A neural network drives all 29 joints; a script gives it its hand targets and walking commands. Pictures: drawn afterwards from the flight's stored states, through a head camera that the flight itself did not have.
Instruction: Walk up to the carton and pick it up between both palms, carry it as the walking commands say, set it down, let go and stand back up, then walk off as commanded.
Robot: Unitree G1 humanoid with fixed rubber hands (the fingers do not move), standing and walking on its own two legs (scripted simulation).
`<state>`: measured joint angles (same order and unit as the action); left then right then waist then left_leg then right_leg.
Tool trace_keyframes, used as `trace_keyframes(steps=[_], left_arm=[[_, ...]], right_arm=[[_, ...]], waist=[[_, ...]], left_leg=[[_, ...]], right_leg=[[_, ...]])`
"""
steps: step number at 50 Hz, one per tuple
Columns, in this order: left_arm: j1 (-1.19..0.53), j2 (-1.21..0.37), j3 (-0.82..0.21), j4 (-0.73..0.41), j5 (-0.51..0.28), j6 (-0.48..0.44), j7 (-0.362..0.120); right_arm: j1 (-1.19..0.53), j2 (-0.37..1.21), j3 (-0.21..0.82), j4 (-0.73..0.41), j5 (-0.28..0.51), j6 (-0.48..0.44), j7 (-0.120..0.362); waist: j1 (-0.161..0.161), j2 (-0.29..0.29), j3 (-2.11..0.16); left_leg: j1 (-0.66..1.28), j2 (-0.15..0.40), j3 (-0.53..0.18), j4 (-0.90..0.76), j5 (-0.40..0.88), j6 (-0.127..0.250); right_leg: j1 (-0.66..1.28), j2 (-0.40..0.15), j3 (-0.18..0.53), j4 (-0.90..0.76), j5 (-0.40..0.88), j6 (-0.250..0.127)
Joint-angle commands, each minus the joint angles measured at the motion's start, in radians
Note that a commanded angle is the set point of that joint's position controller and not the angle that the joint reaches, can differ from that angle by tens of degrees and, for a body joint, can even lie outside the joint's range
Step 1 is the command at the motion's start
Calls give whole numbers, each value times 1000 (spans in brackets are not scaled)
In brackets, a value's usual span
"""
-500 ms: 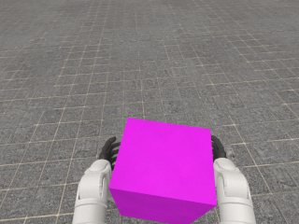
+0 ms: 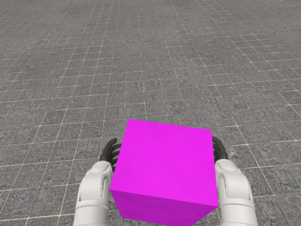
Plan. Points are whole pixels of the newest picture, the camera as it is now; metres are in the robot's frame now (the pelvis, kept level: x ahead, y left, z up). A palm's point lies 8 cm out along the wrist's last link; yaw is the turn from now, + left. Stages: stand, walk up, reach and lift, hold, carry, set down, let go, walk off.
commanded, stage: hold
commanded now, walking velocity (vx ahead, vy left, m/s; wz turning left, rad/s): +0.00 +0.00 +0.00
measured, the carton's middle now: (161, 179) +0.25 +0.00 -0.03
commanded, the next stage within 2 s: carry in 0.54 s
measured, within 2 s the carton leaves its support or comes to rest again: neither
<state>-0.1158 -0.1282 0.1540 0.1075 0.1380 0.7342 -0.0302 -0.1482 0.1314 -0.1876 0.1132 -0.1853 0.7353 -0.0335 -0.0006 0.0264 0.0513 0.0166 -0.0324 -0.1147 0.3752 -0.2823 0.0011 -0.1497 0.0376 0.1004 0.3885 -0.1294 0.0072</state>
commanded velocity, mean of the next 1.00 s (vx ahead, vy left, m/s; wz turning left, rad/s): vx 0.25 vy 0.00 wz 0.00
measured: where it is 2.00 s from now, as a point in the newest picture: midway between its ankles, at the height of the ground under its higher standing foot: (156, 181)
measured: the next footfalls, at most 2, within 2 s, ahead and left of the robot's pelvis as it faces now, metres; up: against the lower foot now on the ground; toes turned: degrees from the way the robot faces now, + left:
left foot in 1.16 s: +0.27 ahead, +0.13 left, +0.00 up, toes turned +2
right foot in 1.60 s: +0.51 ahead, -0.09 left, +0.00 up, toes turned -18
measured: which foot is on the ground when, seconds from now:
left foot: down 0.00-0.88, up 0.90-1.00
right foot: down 0.00-1.00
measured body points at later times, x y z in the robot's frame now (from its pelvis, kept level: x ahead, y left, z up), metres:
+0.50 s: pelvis +0.00 +0.00 +0.00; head -0.02 -0.02 +0.45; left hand +0.28 +0.15 +0.02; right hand +0.28 -0.16 +0.02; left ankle -0.04 +0.13 -0.74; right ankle +0.06 -0.12 -0.74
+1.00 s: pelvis +0.09 +0.00 -0.01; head +0.05 +0.00 +0.44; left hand +0.36 +0.13 +0.07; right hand +0.34 -0.18 +0.07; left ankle +0.03 +0.11 -0.70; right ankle +0.09 -0.10 -0.74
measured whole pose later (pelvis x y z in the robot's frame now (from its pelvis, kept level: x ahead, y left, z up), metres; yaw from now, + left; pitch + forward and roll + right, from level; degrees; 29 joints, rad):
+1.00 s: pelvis +0.09 +0.00 -0.01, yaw -3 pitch +5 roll +0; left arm -0.04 -0.13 0.04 -0.29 0.02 1.10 0.13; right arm -0.03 0.13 -0.14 -0.33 -0.04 1.10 -0.15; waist -0.01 0.02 -0.20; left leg -0.38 0.02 0.05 0.85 -0.48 -0.01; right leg -0.33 -0.03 -0.13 0.49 -0.25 -0.03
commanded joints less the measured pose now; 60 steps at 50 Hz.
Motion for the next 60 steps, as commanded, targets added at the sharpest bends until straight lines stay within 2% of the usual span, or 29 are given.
trace_keyframes(steps=[1, 26, 27, 28, 30, 31, 32, 33, 34, 35, 36, 37, 38, 41, 42, 43, 44, 45, 46, 47, 48, 49, 52, 54, 56, 57, 58, 59, 60], left_arm=[[-615, -789, -633, -127, -175, -52, -170], [-597, -799, -637, -127, -177, -44, -173], [-680, -779, -625, -132, -187, -40, -189], [-692, -808, -646, -164, -197, -39, -180], [-659, -844, -663, -191, -202, -10, -162], [-666, -835, -664, -205, -208, 7, -157], [-676, -834, -671, -222, -215, 25, -149], [-683, -831, -685, -239, -223, 44, -141], [-695, -831, -704, -266, -235, 63, -134], [-718, -833, -729, -296, -259, 79, -127], [-739, -836, -752, -340, -291, 97, -120], [-740, -838, -773, -371, -316, 121, -111], [-719, -841, -790, -403, -335, 145, -101], [-570, -836, -796, -455, -370, 235, -56], [-519, -829, -782, -466, -372, 263, -40], [-458, -819, -761, -482, -369, 287, -21], [-408, -791, -728, -487, -353, 309, 2], [-363, -765, -702, -491, -341, 331, 23], [-357, -763, -686, -518, -338, 342, 39], [-453, -765, -678, -555, -345, 341, 52], [-473, -782, -676, -578, -346, 345, 63], [-386, -806, -681, -613, -344, 358, 66], [-353, -800, -696, -677, -357, 372, 73], [-350, -773, -708, -719, -368, 379, 78], [-340, -742, -721, -737, -370, 393, 84], [-334, -726, -726, -738, -369, 403, 87], [-337, -712, -729, -740, -370, 413, 89], [-347, -702, -733, -741, -374, 424, 88], [-363, -690, -751, -751, -384, 436, 86]], right_arm=[[-515, 887, 690, -99, 225, -16, 222], [-510, 889, 701, -114, 230, -18, 222], [-581, 854, 681, -97, 225, -18, 225], [-621, 869, 719, -138, 252, -14, 224], [-651, 891, 764, -190, 301, 12, 222], [-649, 892, 758, -185, 304, 25, 216], [-640, 889, 749, -190, 307, 38, 208], [-612, 881, 738, -186, 306, 53, 197], [-585, 869, 728, -194, 304, 65, 185], [-569, 855, 722, -214, 300, 76, 173], [-561, 839, 727, -258, 300, 90, 159], [-555, 832, 737, -300, 303, 113, 139], [-549, 826, 747, -346, 309, 138, 121], [-427, 801, 746, -425, 322, 225, 70], [-378, 792, 742, -441, 323, 253, 56], [-365, 790, 748, -475, 334, 280, 43], [-359, 790, 759, -509, 347, 311, 35], [-355, 780, 765, -539, 361, 341, 27], [-408, 773, 779, -581, 396, 357, 24], [-538, 788, 795, -617, 435, 360, 21], [-558, 809, 797, -635, 457, 365, 17], [-452, 840, 796, -654, 464, 374, 18], [-358, 838, 756, -666, 448, 383, 4], [-326, 810, 737, -682, 433, 388, -7], [-280, 780, 716, -673, 412, 398, -16], [-259, 756, 704, -668, 402, 404, -19], [-225, 737, 690, -647, 390, 411, -23], [-193, 708, 670, -627, 373, 415, -29], [-169, 688, 654, -610, 360, 415, -37]], waist=[[5, -30, -262], [0, -27, -276], [8, -126, -448], [6, -154, -457], [14, -185, -425], [13, -167, -402], [5, -120, -384], [-6, -30, -377], [-21, 111, -379], [-25, 192, -336], [-21, 179, -304], [-19, 136, -275], [-14, 114, -277], [-2, 117, -333], [-2, 100, -357], [13, 36, -381], [21, -142, -377], [28, -310, -374], [39, -301, -377], [35, -219, -373], [35, -149, -375], [35, -132, -392], [30, -187, -407], [23, -203, -384], [13, -156, -376], [7, -122, -373], [-3, -70, -372], [-22, 65, -350], [-27, 243, -356]], left_leg=[[-222, -45, 18, -95, 152, 17], [-226, -44, 13, -93, 175, 16], [-189, 57, 58, 149, 0, 9], [-163, 38, 79, 171, -95, 0], [-160, 15, 134, 93, -177, 9], [-147, 29, 119, 63, -188, 18], [-101, 61, 79, 7, -213, 31], [-37, 122, -1, -62, -261, 51], [23, 228, -144, -120, -304, 91], [45, 307, -237, -154, -252, 128], [30, 350, -250, -144, -110, 166], [-1, 350, -210, -125, 20, 187], [-25, 335, -156, -99, 91, 190], [-76, 264, -12, -7, 142, 150], [-150, 240, 30, 43, 132, 129], [-271, 197, 85, 152, 135, 95], [-451, 94, 204, 340, 114, 36], [-707, 10, 265, 505, -138, -12], [-801, 28, 178, 549, -258, -22], [-810, 83, 113, 567, -246, -16], [-788, 109, 80, 523, -236, -6], [-738, 116, 82, 458, -208, 1], [-530, 64, 184, 255, -52, 7], [-406, 41, 223, 152, 44, 10], [-252, 31, 250, 55, 131, 14], [-166, 33, 262, 22, 111, 10], [-69, 65, 231, 6, 57, 13], [11, 199, 35, -81, -111, 39], [88, 375, -265, -175, -245, 117]], right_leg=[[309, 43, -26, -3, 156, 19], [329, 42, -19, 1, 191, 18], [111, -207, 119, -16, 163, -26], [33, -228, 178, -51, 63, -51], [-76, -216, 160, -78, -187, -65], [-135, -193, 129, -73, -315, -49], [-220, -153, 76, -27, -375, -25], [-318, -101, 5, 65, -367, 3], [-425, -51, -81, 217, -326, 23], [-512, -35, -136, 324, -272, 12], [-531, -70, -157, 359, -244, 4], [-519, -87, -165, 336, -258, -1], [-478, -85, -171, 288, -267, -6], [-278, -43, -230, 113, -196, -8], [-149, -63, -209, 87, -175, -19], [6, -113, -117, 42, -190, -52], [142, -253, 114, -38, -132, -125], [304, -402, 362, -134, -24, -214], [336, -454, 448, -155, -3, -272], [298, -459, 418, -147, -5, -267], [241, -437, 350, -146, -72, -233], [184, -411, 280, -162, -147, -196], [59, -331, 46, -191, -197, -121], [-22, -312, -15, -192, -234, -100], [-103, -271, -70, -135, -271, -67], [-150, -238, -102, -71, -287, -50], [-224, -205, -138, 36, -291, -31], [-367, -144, -214, 231, -284, -1], [-543, -79, -256, 430, -363, 23]])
